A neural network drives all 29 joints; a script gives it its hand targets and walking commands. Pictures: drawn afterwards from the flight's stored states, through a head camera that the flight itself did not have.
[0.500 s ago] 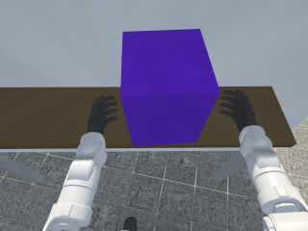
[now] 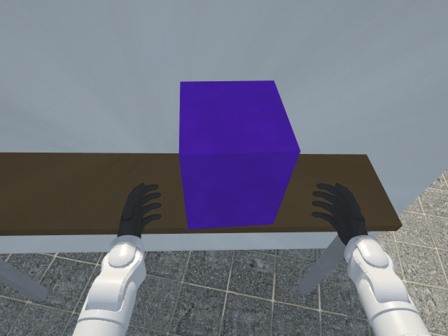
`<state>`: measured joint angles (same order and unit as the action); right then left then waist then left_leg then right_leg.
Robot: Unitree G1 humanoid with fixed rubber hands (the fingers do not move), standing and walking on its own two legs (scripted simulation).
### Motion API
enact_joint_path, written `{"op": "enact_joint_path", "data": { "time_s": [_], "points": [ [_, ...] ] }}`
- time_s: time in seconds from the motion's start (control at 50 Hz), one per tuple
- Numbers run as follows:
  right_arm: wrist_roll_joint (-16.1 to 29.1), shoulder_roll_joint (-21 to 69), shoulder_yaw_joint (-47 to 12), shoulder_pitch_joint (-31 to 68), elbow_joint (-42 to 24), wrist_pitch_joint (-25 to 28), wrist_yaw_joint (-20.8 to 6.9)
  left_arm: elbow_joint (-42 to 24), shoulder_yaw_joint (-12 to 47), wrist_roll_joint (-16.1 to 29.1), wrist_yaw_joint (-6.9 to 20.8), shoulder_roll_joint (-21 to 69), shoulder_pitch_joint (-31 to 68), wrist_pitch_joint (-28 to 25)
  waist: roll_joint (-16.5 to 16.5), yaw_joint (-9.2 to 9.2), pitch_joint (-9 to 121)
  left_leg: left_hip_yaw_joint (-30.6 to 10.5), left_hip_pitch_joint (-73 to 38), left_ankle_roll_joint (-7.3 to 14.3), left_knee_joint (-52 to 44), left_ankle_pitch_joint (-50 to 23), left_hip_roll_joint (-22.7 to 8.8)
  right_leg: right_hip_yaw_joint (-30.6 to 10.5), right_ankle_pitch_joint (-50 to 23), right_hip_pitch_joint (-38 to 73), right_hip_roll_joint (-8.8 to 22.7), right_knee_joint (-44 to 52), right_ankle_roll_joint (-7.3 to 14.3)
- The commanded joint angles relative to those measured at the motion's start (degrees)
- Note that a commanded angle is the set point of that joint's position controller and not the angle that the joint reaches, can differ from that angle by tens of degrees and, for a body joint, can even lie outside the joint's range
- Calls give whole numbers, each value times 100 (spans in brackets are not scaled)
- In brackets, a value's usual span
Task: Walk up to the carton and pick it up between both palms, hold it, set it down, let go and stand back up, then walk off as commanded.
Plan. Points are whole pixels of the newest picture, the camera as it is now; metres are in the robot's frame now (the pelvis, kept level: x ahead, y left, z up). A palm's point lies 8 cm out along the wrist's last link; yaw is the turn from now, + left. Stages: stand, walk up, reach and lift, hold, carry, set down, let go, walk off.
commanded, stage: set down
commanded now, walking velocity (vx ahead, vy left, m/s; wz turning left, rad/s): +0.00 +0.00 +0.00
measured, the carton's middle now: (229, 157) +0.49 +0.04 +0.02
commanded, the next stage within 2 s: let go in 1.90 s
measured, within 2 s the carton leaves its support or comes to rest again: neither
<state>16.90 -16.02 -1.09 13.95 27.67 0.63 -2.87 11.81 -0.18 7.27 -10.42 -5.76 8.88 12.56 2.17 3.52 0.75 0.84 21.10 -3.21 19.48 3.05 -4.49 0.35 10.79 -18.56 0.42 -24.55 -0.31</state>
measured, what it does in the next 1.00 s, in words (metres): shifts its weight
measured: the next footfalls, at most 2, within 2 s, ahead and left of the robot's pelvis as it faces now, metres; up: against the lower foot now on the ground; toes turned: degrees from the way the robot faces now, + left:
none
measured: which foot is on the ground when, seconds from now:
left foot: down 0.00-1.00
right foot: down 0.00-1.00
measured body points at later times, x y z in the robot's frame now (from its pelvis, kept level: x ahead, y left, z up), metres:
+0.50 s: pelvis +0.02 +0.00 +0.00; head +0.03 +0.01 +0.45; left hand +0.28 +0.19 +0.03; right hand +0.29 -0.20 +0.02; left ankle +0.07 +0.16 -0.74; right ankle +0.02 -0.12 -0.74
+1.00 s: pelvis +0.05 +0.00 +0.01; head +0.06 +0.01 +0.45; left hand +0.23 +0.20 +0.00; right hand +0.24 -0.21 +0.00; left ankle +0.07 +0.16 -0.74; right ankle +0.02 -0.12 -0.74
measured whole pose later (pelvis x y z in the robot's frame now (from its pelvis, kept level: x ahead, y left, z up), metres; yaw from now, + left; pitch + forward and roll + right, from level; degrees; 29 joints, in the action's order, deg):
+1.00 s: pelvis +0.05 +0.00 +0.01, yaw -2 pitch -3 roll +1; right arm 12.7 -12.6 -2.6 -21.2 8.4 6.0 -2.2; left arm -1.0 3.3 4.3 -8.3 -7.0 -22.2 5.6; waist 1.3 3.3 -4.0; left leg 3.3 5.9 -3.7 17.6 8.3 -4.7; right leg -1.6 14.2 -3.3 0.4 -20.5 -0.3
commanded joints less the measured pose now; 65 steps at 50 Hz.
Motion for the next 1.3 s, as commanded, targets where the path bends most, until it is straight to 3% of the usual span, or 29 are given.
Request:
{"op": "enact_joint_path", "data": {
  "time_s": [0.0,0.04,0.12,0.14,0.16,0.2,0.22,0.24,0.26,0.3,0.42,0.48,0.5,0.52,0.58,0.62,0.64,0.66,0.68,0.84,0.86,0.96,1.0,1.02,1.1,1.12,1.14,1.24,1.28],
  "points": [
    [109,-990,298,1110,-1679,497,-12,-2133,83,-77,-22,-195,1094,-481,-26,-31,2619,302,-2050,290,21,-475,489,22,-494,531,-316,557,1],
    [127,-1051,198,423,-1701,489,-25,-2167,14,-163,-6,-77,168,-380,-140,-1,2151,243,-2341,213,-9,-1110,510,78,-1113,601,-337,619,73],
    [-21,-934,525,1066,-1970,553,-67,-2164,33,-156,-130,-386,1105,-526,-191,-4,1876,308,-2036,286,-181,277,510,-29,439,70,-289,726,105],
    [-5,-827,355,611,-2171,590,-95,-2503,44,-127,-163,-329,697,-511,214,-27,1855,269,-2148,379,-208,240,508,-76,514,225,-317,791,99],
    [18,-852,427,121,-2076,611,-107,-2513,184,-87,-147,-207,140,-527,87,-71,1629,259,-2285,324,-183,40,481,-20,349,127,-297,807,137],
    [-51,-730,421,1083,-2198,599,-114,-2176,133,-3,-207,-453,1261,-596,-36,17,1621,367,-1828,387,-187,870,550,-131,1089,-78,-213,750,131],
    [-20,-818,407,100,-2056,583,-148,-2420,205,-81,-257,-281,275,-543,-108,16,1542,300,-2139,361,-255,425,463,-74,637,121,-245,756,191],
    [21,-766,332,591,-2098,572,-141,-2297,108,-84,-253,-402,760,-561,-113,121,1507,331,-1941,361,-245,757,493,-78,959,-1,-217,760,160],
    [114,-859,371,-521,-2349,624,-112,-2787,359,-23,-252,-169,-418,-506,-89,-64,1536,205,-2262,314,-248,166,445,-15,224,285,-268,753,181],
    [10,-940,496,514,-2379,568,-74,-2327,135,33,-254,-400,607,-393,91,26,1604,324,-2061,383,-256,823,456,-92,886,65,-237,758,113],
    [21,-948,295,-548,-2488,482,26,-1980,-49,-146,-120,-270,-424,-200,330,34,1235,376,-2367,374,-218,-89,447,-58,49,303,-245,820,60],
    [33,-920,168,-1922,-2631,524,60,-2777,-109,-227,-12,-249,-1786,-269,252,49,1052,432,-2857,275,-142,-826,492,-50,-602,618,-260,923,64],
    [83,-922,337,-793,-2905,555,45,-2753,16,-224,-1,-394,-568,-364,56,1,1309,410,-2703,208,-32,-529,491,-26,-291,262,-285,876,73],
    [70,-872,234,-1922,-2931,576,95,-3022,-136,-302,-18,-327,-1704,-338,58,65,1084,403,-2850,215,-129,-873,475,-33,-772,639,-257,876,72],
    [141,-961,179,-2135,-3085,731,-8,-3279,22,-333,-42,-202,-1942,-556,92,57,996,386,-3113,155,28,-1404,496,-17,-1134,428,-321,898,88],
    [-49,-759,96,-2499,-2635,636,-14,-2567,133,-399,53,-233,-2181,-564,70,0,415,451,-2912,187,-61,-744,530,-75,-452,318,-269,1092,123],
    [51,-758,161,-2119,-3532,795,-13,-3197,38,-317,-26,-341,-1861,-781,239,155,902,495,-3000,203,26,-906,546,-86,-568,291,-266,1018,64],
    [-68,-570,122,-2430,-3111,740,25,-2817,59,-360,49,-377,-2033,-731,-77,64,570,522,-2971,165,-7,-651,561,-144,-363,280,-213,1093,100],
    [138,-623,189,-2384,-3884,916,-52,-3777,168,-222,-90,-524,-1987,-959,-205,157,1010,449,-3001,152,48,-886,564,-57,-521,284,-261,989,138],
    [-212,-459,205,-3210,-3251,889,-10,-3030,224,-132,111,-401,-2695,-1108,107,-163,416,452,-3113,185,99,-984,546,-120,-1032,308,-174,1077,13],
    [-409,-374,130,-3223,-2879,828,96,-2298,113,-324,225,-547,-2902,-974,109,-50,-73,500,-2880,190,-25,-701,608,-139,-927,323,-95,1167,39],
    [-428,-631,473,-3002,-3125,931,30,-2725,92,-417,123,-444,-2704,-1061,-16,76,189,434,-3159,84,-53,-958,505,77,-642,166,-281,1116,59],
    [-651,-319,210,-3047,-2487,766,81,-1786,65,-409,283,-446,-2738,-897,180,81,-72,492,-3061,126,-1,-855,536,-70,-526,3,-234,1293,56],
    [-446,-429,344,-3134,-3408,989,52,-3041,104,-201,173,-579,-2737,-1205,248,112,595,426,-3255,90,71,-1299,494,41,-1123,251,-274,1106,9],
    [-322,-751,380,-3055,-2875,1190,-129,-2932,280,-381,38,-367,-2971,-1337,-121,81,633,318,-3260,-46,186,-1777,459,91,-1358,305,-384,1015,134],
    [-497,-466,247,-3141,-2018,1023,-79,-1843,242,-513,165,-293,-2939,-1174,-154,-40,77,378,-3134,-5,133,-1358,534,-14,-1023,202,-342,1148,159],
    [-261,-577,352,-3221,-2826,1233,-154,-2919,238,-441,73,-248,-3055,-1344,-123,65,575,348,-3280,-2,109,-1639,472,103,-1293,299,-383,1082,173],
    [-529,-484,259,-3235,-1923,1226,-85,-1853,210,-552,290,-381,-3003,-1234,-107,-105,130,407,-3150,32,118,-1325,570,-58,-1549,419,-214,1176,69],
    [-473,-378,242,-3186,-2514,1264,-83,-2397,250,-520,251,-430,-2948,-1321,47,-45,250,379,-3138,93,45,-1043,540,-17,-1242,449,-165,1189,52]
  ]
}}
